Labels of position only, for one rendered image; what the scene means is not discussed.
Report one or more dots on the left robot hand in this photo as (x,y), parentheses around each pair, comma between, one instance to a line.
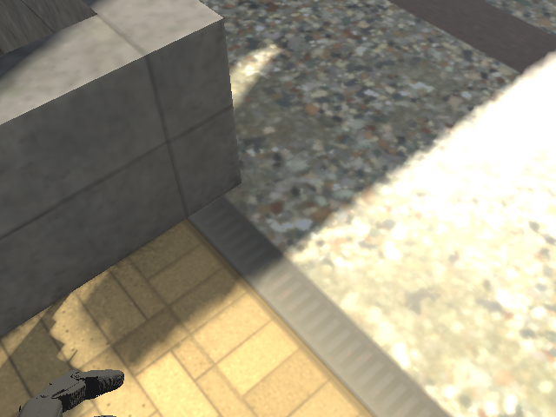
(71,389)

